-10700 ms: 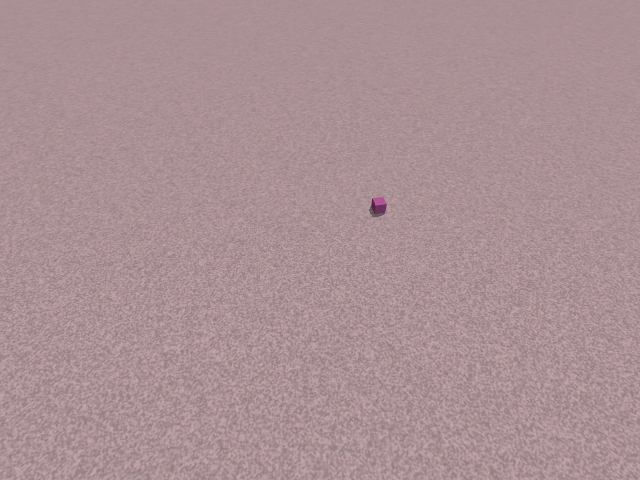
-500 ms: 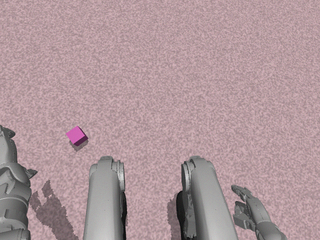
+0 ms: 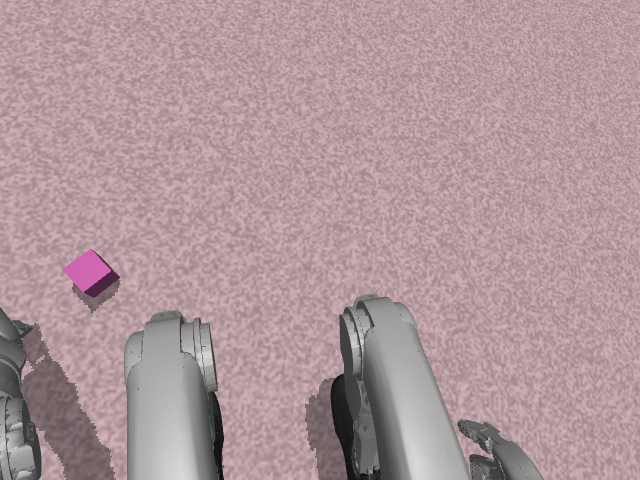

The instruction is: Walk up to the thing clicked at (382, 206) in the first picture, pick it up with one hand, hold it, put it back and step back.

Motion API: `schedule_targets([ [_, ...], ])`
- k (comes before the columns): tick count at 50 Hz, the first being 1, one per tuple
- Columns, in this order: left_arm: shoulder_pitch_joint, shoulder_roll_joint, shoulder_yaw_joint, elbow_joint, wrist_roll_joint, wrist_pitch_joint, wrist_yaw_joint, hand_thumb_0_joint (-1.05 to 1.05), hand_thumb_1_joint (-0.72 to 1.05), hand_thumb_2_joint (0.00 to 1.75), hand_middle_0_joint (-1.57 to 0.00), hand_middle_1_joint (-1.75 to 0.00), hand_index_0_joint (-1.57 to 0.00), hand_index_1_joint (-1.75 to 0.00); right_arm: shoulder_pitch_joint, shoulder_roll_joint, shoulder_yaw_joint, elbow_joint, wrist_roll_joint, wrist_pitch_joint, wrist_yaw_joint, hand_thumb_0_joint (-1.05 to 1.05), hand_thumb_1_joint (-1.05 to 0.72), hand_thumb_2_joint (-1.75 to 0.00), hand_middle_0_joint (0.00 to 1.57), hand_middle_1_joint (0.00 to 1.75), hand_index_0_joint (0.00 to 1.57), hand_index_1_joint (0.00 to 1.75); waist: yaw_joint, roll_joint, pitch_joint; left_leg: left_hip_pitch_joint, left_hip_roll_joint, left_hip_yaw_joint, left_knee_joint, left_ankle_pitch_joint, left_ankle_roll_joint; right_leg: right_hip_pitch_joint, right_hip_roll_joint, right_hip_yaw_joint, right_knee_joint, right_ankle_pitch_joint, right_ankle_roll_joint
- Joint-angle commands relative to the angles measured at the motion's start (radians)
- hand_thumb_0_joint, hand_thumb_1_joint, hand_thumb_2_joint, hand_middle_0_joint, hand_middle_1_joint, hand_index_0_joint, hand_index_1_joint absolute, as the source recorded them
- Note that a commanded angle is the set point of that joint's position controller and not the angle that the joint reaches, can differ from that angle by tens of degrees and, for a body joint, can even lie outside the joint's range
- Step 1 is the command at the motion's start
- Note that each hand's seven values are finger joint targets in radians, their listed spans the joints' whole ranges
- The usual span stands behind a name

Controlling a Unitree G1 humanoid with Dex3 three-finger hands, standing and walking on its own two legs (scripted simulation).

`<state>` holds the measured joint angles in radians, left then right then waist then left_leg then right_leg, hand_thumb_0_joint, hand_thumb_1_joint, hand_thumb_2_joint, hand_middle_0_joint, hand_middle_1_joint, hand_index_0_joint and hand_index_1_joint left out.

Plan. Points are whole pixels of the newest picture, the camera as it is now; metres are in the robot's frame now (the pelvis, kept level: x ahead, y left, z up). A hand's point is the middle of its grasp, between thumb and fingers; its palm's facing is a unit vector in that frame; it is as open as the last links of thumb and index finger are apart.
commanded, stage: rise first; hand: left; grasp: from above
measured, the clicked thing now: (92, 273) +0.43 +0.33 -0.34
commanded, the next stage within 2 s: none
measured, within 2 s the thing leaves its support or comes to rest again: neither
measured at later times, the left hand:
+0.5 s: hand (17, 288) +0.38 +0.38 -0.21, palm faces -0.24 -0.33 -0.92, open 13.0 cm
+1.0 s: hand (23, 290) +0.38 +0.38 -0.23, palm faces -0.24 -0.33 -0.91, open 13.6 cm
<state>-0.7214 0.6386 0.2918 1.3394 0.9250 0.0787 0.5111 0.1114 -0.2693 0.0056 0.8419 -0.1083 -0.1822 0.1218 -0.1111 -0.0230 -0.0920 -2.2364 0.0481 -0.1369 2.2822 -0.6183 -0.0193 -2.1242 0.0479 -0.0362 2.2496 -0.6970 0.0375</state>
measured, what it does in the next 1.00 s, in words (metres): stands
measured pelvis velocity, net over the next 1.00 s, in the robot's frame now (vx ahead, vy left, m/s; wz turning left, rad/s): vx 0.01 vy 0.00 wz -0.06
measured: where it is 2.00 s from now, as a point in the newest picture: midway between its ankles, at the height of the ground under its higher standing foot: (285, 464)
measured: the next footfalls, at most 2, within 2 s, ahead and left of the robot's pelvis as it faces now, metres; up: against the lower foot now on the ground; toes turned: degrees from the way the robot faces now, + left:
none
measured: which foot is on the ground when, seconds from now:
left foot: down 0.00-1.00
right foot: down 0.00-1.00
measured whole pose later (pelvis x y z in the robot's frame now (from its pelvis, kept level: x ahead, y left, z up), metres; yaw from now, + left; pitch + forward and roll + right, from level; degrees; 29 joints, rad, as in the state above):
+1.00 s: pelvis +0.01 +0.00 -0.05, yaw -3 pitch +30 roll -8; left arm -0.84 0.76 0.37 1.52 0.93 0.04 0.54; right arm 0.08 -0.29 0.07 0.82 -0.16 -0.23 0.25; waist -0.15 -0.05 0.02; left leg -2.34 0.05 -0.20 2.46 -0.66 -0.03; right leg -2.22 0.08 -0.08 2.39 -0.71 0.06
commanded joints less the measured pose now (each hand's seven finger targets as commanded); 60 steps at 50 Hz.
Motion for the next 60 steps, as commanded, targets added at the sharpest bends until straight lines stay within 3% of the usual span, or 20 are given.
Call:
schedule_targets([
  [1,-0.254,0.260,0.027,-0.047,-0.013,0.031,0.062,0.00,-0.32,0.81,-0.29,-0.85,-0.30,-0.84,0.144,-0.210,-0.058,-0.020,-0.010,-0.025,0.010,0.00,-0.90,-0.90,0.20,0.30,0.20,0.30,0.015,0.282,-0.574,0.567,0.010,0.078,-0.260,0.031,0.020,0.103,-0.001,-0.112,-0.219,0.112,-0.080],
  [5,-0.285,0.285,0.036,-0.003,-0.037,0.044,0.061,0.00,-0.33,0.81,-0.28,-0.87,-0.29,-0.86,0.154,-0.204,-0.044,-0.009,-0.024,-0.043,0.030,0.00,-0.90,-0.90,0.20,0.30,0.20,0.30,0.005,0.222,-0.584,0.502,0.007,0.098,-0.194,0.067,0.033,0.154,0.005,-0.102,-0.219,0.140,-0.072],
  [11,-0.349,0.364,0.060,0.019,-0.013,0.017,0.048,0.00,-0.36,0.83,-0.27,-0.88,-0.27,-0.88,0.156,-0.218,-0.035,-0.002,-0.029,-0.060,0.052,0.00,-0.91,-0.90,0.20,0.30,0.20,0.30,-0.005,0.226,-0.590,0.476,0.006,0.091,-0.144,0.054,0.037,0.148,0.011,-0.109,-0.174,0.125,-0.071],
  [13,-0.352,0.370,0.053,0.027,-0.008,-0.003,0.044,0.00,-0.37,0.84,-0.26,-0.90,-0.27,-0.89,0.155,-0.213,-0.026,-0.002,-0.032,-0.063,0.060,0.00,-0.91,-0.90,0.20,0.30,0.20,0.30,-0.009,0.221,-0.590,0.427,-0.001,0.105,-0.123,0.051,0.042,0.179,0.019,-0.103,-0.176,0.120,-0.070],
  [17,-0.310,0.388,0.085,0.048,-0.008,-0.015,0.042,0.00,-0.37,0.83,-0.26,-0.92,-0.27,-0.90,0.163,-0.220,-0.019,-0.001,-0.039,-0.064,0.073,0.00,-0.91,-0.90,0.20,0.30,0.20,0.30,-0.001,0.198,-0.597,0.415,0.001,0.105,-0.093,0.080,0.046,0.206,0.021,-0.109,-0.164,0.148,-0.065],
  [23,-0.302,0.418,0.098,0.035,-0.003,-0.026,0.027,0.00,-0.41,0.86,-0.22,-0.94,-0.23,-0.93,0.177,-0.227,-0.015,-0.001,-0.040,-0.059,0.089,0.00,-0.91,-0.90,0.20,0.30,0.20,0.30,0.005,0.206,-0.609,0.402,0.005,0.099,-0.066,0.107,0.046,0.230,0.030,-0.120,-0.136,0.179,-0.064],
  [28,-0.310,0.429,0.109,0.000,0.003,-0.033,0.033,0.00,-0.41,0.86,-0.21,-0.95,-0.23,-0.93,0.182,-0.231,-0.012,-0.004,-0.039,-0.049,0.098,0.00,-0.91,-0.90,0.20,0.30,0.20,0.30,0.002,0.223,-0.611,0.420,0.010,0.090,-0.053,0.143,0.044,0.235,0.033,-0.125,-0.125,0.225,-0.062],
  [33,-0.319,0.422,0.096,0.011,0.007,-0.040,0.035,0.00,-0.44,0.88,-0.20,-0.95,-0.20,-0.94,0.179,-0.242,-0.012,-0.007,-0.040,-0.045,0.105,0.00,-0.91,-0.90,0.20,0.30,0.20,0.30,-0.015,0.240,-0.565,0.405,0.012,0.080,-0.053,0.108,0.041,0.199,0.035,-0.136,-0.114,0.191,-0.066],
  [37,-0.303,0.415,0.088,0.032,0.007,-0.041,0.037,0.00,-0.45,0.89,-0.18,-0.97,-0.19,-0.96,0.166,-0.251,-0.013,-0.013,-0.039,-0.045,0.108,0.00,-0.91,-0.90,0.20,0.30,0.20,0.30,-0.011,0.274,-0.537,0.423,0.012,0.071,-0.074,0.082,0.035,0.156,0.036,-0.148,-0.108,0.161,-0.071],
  [40,-0.323,0.410,0.080,0.029,0.014,-0.042,0.044,0.00,-0.47,0.90,-0.17,-0.98,-0.18,-0.97,0.172,-0.253,-0.006,-0.018,-0.040,-0.043,0.113,0.00,-0.92,-0.91,0.20,0.30,0.20,0.30,-0.027,0.279,-0.544,0.421,0.011,0.069,-0.068,0.095,0.034,0.171,0.038,-0.150,-0.103,0.181,-0.070],
  [41,-0.300,0.412,0.085,0.048,0.012,-0.039,0.050,0.00,-0.48,0.91,-0.17,-0.99,-0.18,-0.98,0.166,-0.258,-0.006,-0.018,-0.039,-0.043,0.113,0.00,-0.91,-0.90,0.20,0.30,0.20,0.30,-0.015,0.265,-0.540,0.414,0.012,0.069,-0.067,0.090,0.035,0.163,0.040,-0.151,-0.106,0.177,-0.069],
  [43,-0.328,0.408,0.081,0.042,0.012,-0.039,0.059,0.00,-0.48,0.91,-0.17,-0.99,-0.17,-0.98,0.163,-0.257,-0.002,-0.020,-0.043,-0.046,0.115,0.00,-0.92,-0.91,0.20,0.30,0.20,0.30,-0.032,0.280,-0.525,0.413,0.012,0.067,-0.069,0.083,0.034,0.153,0.036,-0.154,-0.104,0.170,-0.069],
  [49,-0.338,0.423,0.078,0.062,0.007,-0.039,0.069,0.00,-0.50,0.92,-0.16,-1.00,-0.16,-0.99,0.156,-0.267,0.005,-0.018,-0.047,-0.057,0.122,0.00,-0.92,-0.91,0.20,0.30,0.20,0.30,-0.038,0.287,-0.519,0.414,0.013,0.060,-0.065,0.072,0.033,0.142,0.037,-0.159,-0.097,0.158,-0.070],
  [50,-0.346,0.421,0.069,0.067,0.013,-0.041,0.070,0.00,-0.58,1.00,-0.14,-0.99,-0.11,-1.01,0.159,-0.266,0.009,-0.018,-0.049,-0.060,0.124,0.00,-0.92,-0.91,0.20,0.30,0.20,0.30,-0.041,0.299,-0.518,0.412,0.014,0.063,-0.062,0.072,0.033,0.145,0.040,-0.158,-0.098,0.161,-0.071],
  [52,-0.354,0.436,0.077,0.060,0.014,-0.041,0.075,0.00,-0.54,0.95,-0.14,-1.01,-0.14,-1.01,0.158,-0.265,0.010,-0.020,-0.048,-0.063,0.125,0.00,-0.92,-0.91,0.20,0.30,0.20,0.30,-0.039,0.294,-0.523,0.418,0.014,0.059,-0.059,0.074,0.033,0.143,0.041,-0.159,-0.097,0.163,-0.070],
  [53,-0.367,0.422,0.073,0.065,0.010,-0.040,0.078,0.00,-0.54,0.96,-0.14,-1.01,-0.14,-1.01,0.160,-0.272,0.012,-0.026,-0.049,-0.064,0.126,0.00,-0.92,-0.91,0.20,0.30,0.20,0.30,-0.052,0.293,-0.525,0.411,0.014,0.059,-0.057,0.071,0.032,0.152,0.042,-0.163,-0.099,0.162,-0.067],
  [60,-0.326,0.417,0.072,0.066,-0.002,-0.031,0.076,0.00,-0.55,0.96,-0.14,-1.02,-0.13,-1.02,0.171,-0.274,0.010,-0.016,-0.052,-0.073,0.136,0.00,-0.92,-0.91,0.20,0.30,0.20,0.30,-0.045,0.288,-0.541,0.406,0.014,0.061,-0.051,0.082,0.036,0.172,0.042,-0.159,-0.106,0.174,-0.066],
])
